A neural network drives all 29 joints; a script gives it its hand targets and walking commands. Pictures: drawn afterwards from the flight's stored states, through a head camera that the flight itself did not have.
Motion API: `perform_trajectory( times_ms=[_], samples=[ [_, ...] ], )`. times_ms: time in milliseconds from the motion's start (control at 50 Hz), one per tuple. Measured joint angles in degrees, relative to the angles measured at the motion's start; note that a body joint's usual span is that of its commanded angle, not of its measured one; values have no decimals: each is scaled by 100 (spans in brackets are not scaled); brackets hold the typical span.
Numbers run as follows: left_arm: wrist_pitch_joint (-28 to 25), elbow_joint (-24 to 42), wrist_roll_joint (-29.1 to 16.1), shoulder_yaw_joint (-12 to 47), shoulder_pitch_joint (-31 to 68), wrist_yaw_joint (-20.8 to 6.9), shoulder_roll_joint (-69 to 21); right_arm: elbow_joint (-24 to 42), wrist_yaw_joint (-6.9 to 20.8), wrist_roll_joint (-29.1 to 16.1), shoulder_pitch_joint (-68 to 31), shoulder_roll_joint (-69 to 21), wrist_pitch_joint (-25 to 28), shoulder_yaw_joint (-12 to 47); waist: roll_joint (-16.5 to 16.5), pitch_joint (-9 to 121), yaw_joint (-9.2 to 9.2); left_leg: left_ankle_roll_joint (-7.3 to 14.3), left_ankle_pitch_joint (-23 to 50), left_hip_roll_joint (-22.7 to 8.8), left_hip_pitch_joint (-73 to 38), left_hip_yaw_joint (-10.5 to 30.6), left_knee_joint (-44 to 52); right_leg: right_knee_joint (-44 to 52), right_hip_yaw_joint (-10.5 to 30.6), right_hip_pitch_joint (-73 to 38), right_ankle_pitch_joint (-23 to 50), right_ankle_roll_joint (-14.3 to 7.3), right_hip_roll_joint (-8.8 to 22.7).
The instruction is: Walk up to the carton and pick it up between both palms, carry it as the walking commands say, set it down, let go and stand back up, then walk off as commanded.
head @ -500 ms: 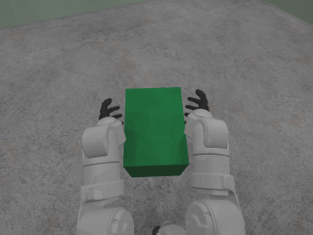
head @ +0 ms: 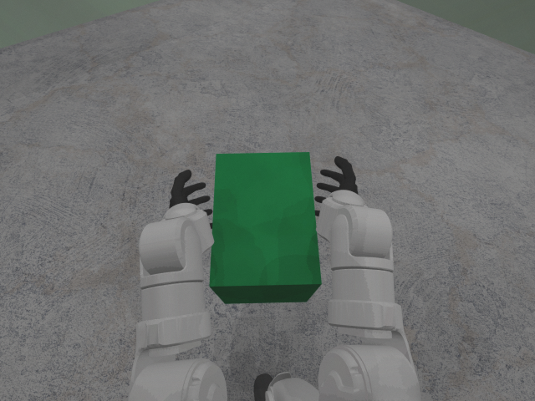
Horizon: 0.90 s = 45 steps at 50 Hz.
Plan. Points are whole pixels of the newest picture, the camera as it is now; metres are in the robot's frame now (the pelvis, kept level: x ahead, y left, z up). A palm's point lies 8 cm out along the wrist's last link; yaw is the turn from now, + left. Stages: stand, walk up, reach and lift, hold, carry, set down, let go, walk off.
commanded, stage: carry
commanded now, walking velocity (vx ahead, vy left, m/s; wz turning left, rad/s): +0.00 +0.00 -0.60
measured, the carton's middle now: (264, 232) +0.38 +0.00 +0.00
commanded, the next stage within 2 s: none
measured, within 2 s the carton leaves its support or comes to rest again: neither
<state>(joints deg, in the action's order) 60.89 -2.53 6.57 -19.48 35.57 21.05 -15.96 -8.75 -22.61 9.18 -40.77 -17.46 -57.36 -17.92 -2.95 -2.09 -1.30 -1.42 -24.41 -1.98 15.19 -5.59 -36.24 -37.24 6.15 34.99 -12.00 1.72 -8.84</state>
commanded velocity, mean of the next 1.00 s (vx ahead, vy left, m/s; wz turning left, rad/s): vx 0.00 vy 0.00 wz -0.60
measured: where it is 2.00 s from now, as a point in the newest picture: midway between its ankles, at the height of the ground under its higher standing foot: outside the picture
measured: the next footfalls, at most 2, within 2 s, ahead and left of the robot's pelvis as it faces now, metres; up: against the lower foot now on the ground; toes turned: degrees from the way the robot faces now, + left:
right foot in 0.08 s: +0.13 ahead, -0.10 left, +0.00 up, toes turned +0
left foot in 0.36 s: -0.01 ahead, +0.09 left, +0.00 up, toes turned -9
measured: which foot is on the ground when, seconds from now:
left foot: down 0.00-0.12, up 0.14-0.34, down 0.36-0.62, up 0.64-0.88, down 0.90-1.00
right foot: up 0.00-0.06, down 0.08-0.38, up 0.40-0.58, down 0.60-0.92, up 0.94-1.00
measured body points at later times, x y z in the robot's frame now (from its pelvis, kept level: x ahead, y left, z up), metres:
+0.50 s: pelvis -0.04 -0.03 +0.01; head -0.01 -0.05 +0.45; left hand +0.33 -0.03 +0.09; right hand +0.28 -0.25 +0.11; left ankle -0.05 +0.09 -0.72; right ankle -0.01 -0.13 -0.69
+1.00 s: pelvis -0.08 -0.07 +0.00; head -0.04 -0.10 +0.45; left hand +0.29 -0.17 +0.08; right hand +0.17 -0.37 +0.09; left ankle -0.04 +0.05 -0.72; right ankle -0.08 -0.17 -0.70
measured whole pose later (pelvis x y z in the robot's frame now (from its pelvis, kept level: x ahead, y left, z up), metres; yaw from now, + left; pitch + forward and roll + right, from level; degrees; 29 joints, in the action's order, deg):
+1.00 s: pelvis -0.08 -0.07 +0.00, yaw -33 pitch +4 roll +0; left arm 59.5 -5.3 6.6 -15.9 34.5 21.5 -15.6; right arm -7.1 -22.2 8.5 -37.0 -16.4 -57.0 -17.1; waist -0.4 -1.3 0.5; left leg -0.6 -21.9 -4.0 17.7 -7.8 -36.3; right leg -47.3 4.5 31.2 -20.7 -0.6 -6.6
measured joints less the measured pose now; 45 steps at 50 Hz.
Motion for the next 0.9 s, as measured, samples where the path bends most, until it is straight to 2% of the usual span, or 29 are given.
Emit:
perform_trajectory(
  times_ms=[40,80,120,160,200,280,340,360,380,400,420,460,500,560,580,600,620,660,700,740,820,860,900],
  samples=[
    [3,3,3,3,29,23,2,0,0,1,-3,2,11,6,140,85,30,-46,-155,-151,-6,-49,-166,-460,-261,-38,-297,7,217],
    [4,4,5,2,122,110,0,1,-8,1,-12,4,60,6,207,162,95,-133,-328,-297,-3,-161,-402,-422,-328,-256,-320,3,430],
    [-17,2,2,0,204,166,-8,0,-8,1,5,16,118,5,261,156,131,-267,-352,-507,102,-222,-911,-354,-434,-328,182,-259,353],
    [-51,-2,2,-1,211,197,-45,-1,-2,0,58,37,119,5,125,100,130,-456,-538,-394,273,-165,-1440,-447,-298,-327,125,-535,286],
    [-57,-60,-2,36,129,156,-38,-1,40,0,128,47,76,4,-44,97,128,-499,-922,-131,398,-150,-1521,-332,-67,-325,180,-610,280],
    [-34,-161,0,120,-40,4,12,1,41,0,179,56,-49,6,-41,98,126,-500,-864,178,575,-144,-1284,366,287,-363,740,-524,151],
    [-45,-160,4,124,3,37,7,4,41,0,179,58,-8,7,-27,107,119,-432,-574,260,370,-132,-305,940,477,-360,1219,-437,-20],
    [-60,-160,4,124,24,60,3,9,41,-1,180,59,17,7,-19,106,117,-366,-367,241,218,-131,94,1074,503,-358,1345,-387,-101],
    [-85,-160,2,125,38,70,1,15,42,-5,185,59,51,8,-57,70,115,-213,115,222,182,-146,280,1111,514,-353,1388,-264,-134],
    [-107,-162,1,125,13,65,4,14,42,-18,198,57,63,19,-81,24,116,-55,368,193,149,-176,289,1021,469,-345,1211,-134,-142],
    [-110,-164,-2,136,-45,31,16,13,42,-27,219,59,40,43,-46,16,115,55,409,133,111,-198,241,654,351,-306,620,-16,-143],
    [-89,-163,-1,184,-130,-26,41,13,41,-28,224,61,-16,59,132,29,115,130,283,-39,23,-206,133,-518,-6,-237,-280,90,-40],
    [-75,-159,2,188,-128,-21,50,14,40,-27,221,61,-29,78,264,137,141,74,189,-203,21,-252,85,-1138,-316,-266,-497,93,252],
    [-72,-154,4,176,24,93,48,15,11,-25,186,60,48,78,312,202,192,-89,81,-470,64,-383,-102,-974,-437,-559,-528,66,591],
    [-64,-154,3,168,79,125,49,16,2,-26,181,60,73,77,323,220,195,-155,-3,-582,122,-408,-282,-650,-435,-739,-511,40,645],
    [-55,-155,2,166,123,149,49,22,-3,-26,181,64,90,77,309,245,195,-234,-93,-686,234,-415,-569,-329,-416,-916,-319,-58,661],
    [-76,-158,1,166,146,158,42,21,-3,-26,182,75,115,78,322,209,191,-324,-54,-811,372,-397,-923,-340,-421,-925,-433,-195,570],
    [-128,-186,1,171,82,182,-33,20,-3,-26,249,110,114,77,223,101,191,-512,-532,-652,539,-223,-1465,-513,-291,-903,-583,-376,497],
    [-92,-250,-5,283,-92,101,20,19,34,-41,358,104,35,76,120,100,189,-558,-897,-343,651,-163,-1565,-452,-80,-899,-537,-424,494],
    [-6,-284,-2,352,-183,24,59,21,41,-41,378,112,-67,77,127,86,189,-561,-925,-107,769,-155,-1564,-281,113,-897,-405,-421,464],
    [26,-281,3,358,-130,75,50,29,41,-40,377,117,-40,77,161,65,185,-503,-494,63,818,-144,-1309,55,365,-873,-99,-403,306],
    [-11,-281,3,358,-72,127,34,68,41,-40,377,120,5,77,163,69,180,-430,-227,73,643,-138,-708,152,422,-829,12,-395,204],
    [-61,-281,2,358,-33,134,22,138,41,-40,377,120,27,77,236,103,177,-289,464,-34,313,-129,32,131,405,-748,51,-392,28]
  ],
)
